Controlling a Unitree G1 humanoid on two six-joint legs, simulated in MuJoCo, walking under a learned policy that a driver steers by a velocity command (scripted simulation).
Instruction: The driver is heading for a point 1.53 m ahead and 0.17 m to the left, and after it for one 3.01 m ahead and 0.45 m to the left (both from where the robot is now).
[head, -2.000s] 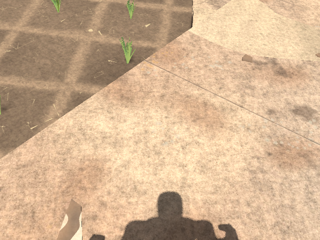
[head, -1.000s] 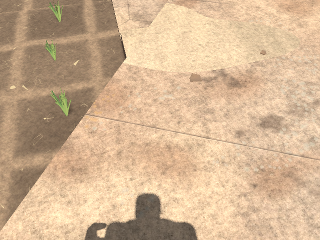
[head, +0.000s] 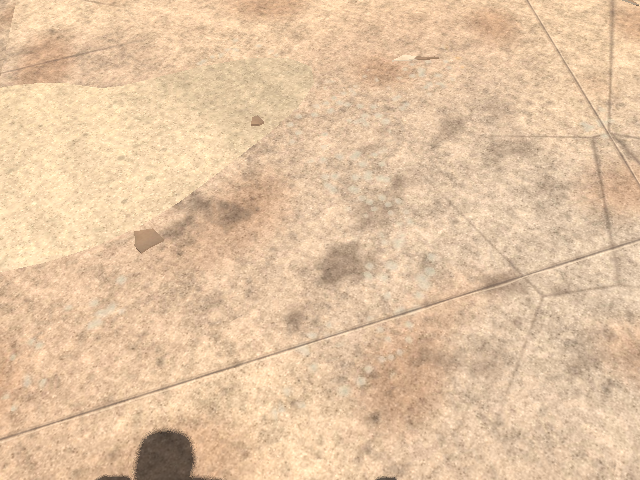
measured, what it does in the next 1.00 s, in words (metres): walks ahead: left foot, then right foot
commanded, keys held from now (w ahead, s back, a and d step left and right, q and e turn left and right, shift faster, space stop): e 0.16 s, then no key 0.14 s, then w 0.70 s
